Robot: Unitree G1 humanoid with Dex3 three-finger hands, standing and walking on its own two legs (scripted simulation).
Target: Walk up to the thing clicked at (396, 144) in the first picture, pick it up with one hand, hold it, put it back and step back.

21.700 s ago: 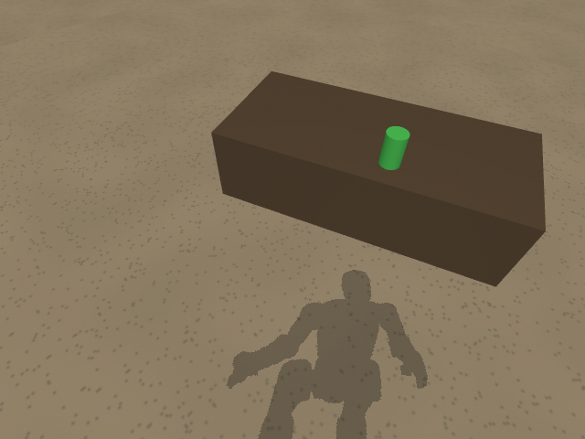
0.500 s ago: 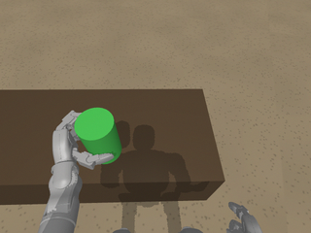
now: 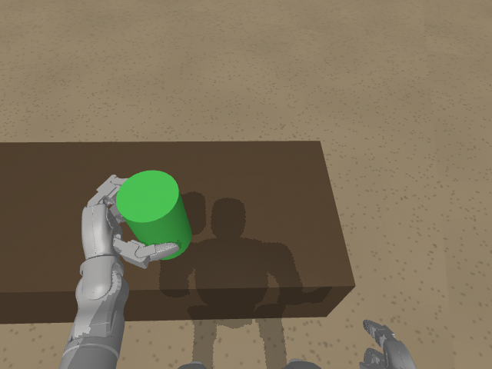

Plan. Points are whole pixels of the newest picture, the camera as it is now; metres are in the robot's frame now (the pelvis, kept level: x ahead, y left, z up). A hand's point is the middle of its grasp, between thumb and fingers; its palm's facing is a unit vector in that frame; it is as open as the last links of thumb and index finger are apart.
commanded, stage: hold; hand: left
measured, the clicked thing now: (158, 218) +0.33 +0.14 +0.06
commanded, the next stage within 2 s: crouch in 1.22 s
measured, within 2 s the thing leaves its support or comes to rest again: neither
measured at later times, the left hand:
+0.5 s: hand (138, 217) +0.34 +0.17 +0.06, palm faces +0.23 -0.97 -0.01, open 11.6 cm
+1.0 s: hand (137, 217) +0.33 +0.17 +0.06, palm faces +0.22 -0.98 -0.01, open 11.6 cm
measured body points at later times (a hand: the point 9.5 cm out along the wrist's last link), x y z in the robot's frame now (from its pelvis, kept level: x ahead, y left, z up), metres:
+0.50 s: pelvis +0.00 +0.00 +0.00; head +0.04 +0.00 +0.45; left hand +0.32 +0.22 +0.06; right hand +0.14 -0.24 -0.11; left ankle +0.01 +0.14 -0.70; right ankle +0.01 -0.12 -0.70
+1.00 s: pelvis +0.00 +0.00 +0.00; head +0.04 +0.00 +0.45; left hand +0.32 +0.23 +0.06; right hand +0.13 -0.24 -0.11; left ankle +0.01 +0.14 -0.70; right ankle +0.01 -0.12 -0.70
